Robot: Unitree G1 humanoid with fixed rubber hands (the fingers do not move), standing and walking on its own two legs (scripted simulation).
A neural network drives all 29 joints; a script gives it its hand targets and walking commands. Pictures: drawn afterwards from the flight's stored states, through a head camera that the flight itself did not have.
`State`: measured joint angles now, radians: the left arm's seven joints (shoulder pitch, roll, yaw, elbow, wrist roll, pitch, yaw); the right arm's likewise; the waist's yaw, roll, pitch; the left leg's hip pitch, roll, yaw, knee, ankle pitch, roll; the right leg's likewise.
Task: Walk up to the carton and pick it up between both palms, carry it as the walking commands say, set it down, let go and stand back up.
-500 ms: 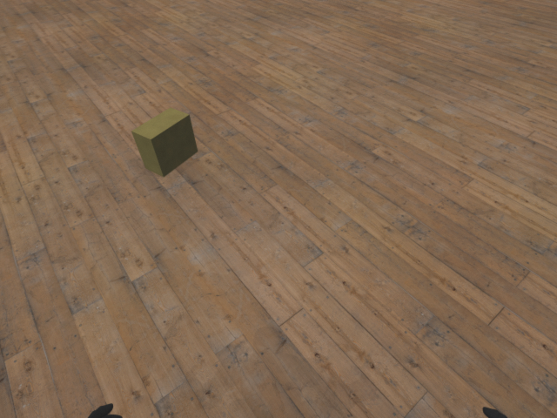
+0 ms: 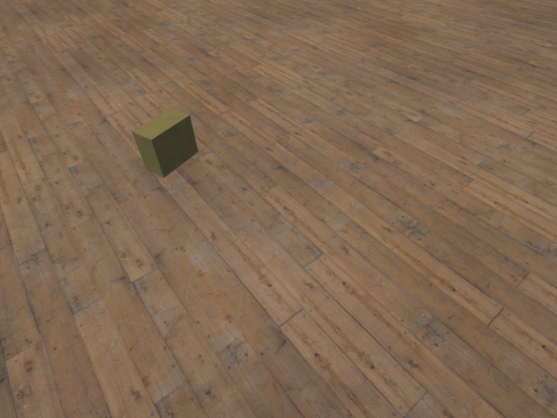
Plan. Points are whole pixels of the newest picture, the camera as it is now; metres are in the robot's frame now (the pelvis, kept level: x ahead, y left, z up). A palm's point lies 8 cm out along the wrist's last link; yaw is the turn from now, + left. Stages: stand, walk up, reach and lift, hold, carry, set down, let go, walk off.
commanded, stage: stand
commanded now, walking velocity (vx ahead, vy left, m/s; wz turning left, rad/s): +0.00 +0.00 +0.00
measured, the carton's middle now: (167, 142) +1.68 +0.70 -0.65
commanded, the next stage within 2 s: walk up in 0.22 s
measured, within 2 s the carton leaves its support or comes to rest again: neither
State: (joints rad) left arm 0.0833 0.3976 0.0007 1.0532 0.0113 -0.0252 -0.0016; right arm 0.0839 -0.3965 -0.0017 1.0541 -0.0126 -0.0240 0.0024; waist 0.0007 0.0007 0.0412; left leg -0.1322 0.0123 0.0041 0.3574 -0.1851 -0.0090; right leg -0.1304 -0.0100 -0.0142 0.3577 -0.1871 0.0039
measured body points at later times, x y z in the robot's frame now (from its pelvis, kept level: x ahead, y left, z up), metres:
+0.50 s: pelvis +0.01 -0.01 +0.00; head +0.01 -0.01 +0.45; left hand +0.12 +0.30 -0.11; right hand +0.10 -0.32 -0.12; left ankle +0.01 +0.13 -0.75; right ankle -0.01 -0.12 -0.72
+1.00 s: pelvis +0.18 +0.02 -0.02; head +0.21 +0.03 +0.43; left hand +0.18 +0.26 -0.18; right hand +0.32 -0.23 -0.14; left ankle +0.25 +0.12 -0.75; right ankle +0.05 -0.11 -0.68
